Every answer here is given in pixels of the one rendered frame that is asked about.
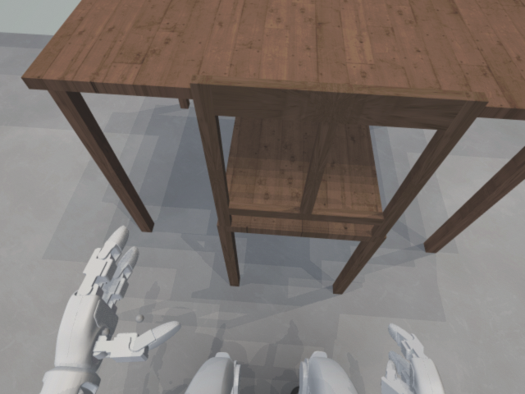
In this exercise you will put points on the right robot thigh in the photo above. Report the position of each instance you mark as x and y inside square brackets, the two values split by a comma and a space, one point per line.
[321, 375]

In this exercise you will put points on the left robot forearm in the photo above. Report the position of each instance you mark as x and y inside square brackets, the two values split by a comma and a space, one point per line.
[70, 380]

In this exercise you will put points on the left robot hand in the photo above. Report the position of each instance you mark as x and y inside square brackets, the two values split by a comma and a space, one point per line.
[92, 308]

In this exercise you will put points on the table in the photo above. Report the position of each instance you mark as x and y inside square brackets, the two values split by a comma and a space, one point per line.
[153, 47]

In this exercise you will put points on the chair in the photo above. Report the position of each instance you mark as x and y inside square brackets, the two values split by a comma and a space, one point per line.
[301, 161]

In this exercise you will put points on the right robot hand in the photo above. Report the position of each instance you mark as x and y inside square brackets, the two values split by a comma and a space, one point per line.
[420, 376]

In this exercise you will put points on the robot thigh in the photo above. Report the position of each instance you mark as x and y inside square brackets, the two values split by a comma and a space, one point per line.
[321, 375]
[218, 375]

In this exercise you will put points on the left robot thigh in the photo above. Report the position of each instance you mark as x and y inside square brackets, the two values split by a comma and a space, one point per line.
[218, 375]

